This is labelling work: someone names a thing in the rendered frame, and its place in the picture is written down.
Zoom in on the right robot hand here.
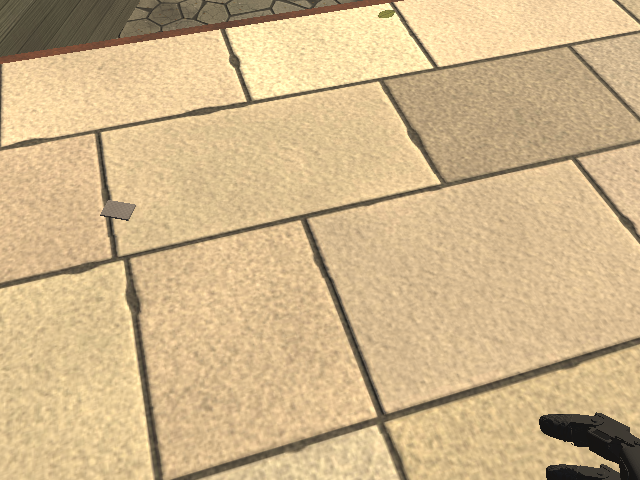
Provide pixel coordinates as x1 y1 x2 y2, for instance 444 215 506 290
539 412 640 480

